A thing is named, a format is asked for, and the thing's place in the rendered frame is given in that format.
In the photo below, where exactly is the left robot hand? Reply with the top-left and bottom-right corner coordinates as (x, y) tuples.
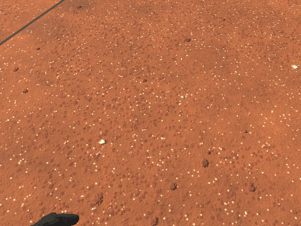
(30, 212), (79, 226)

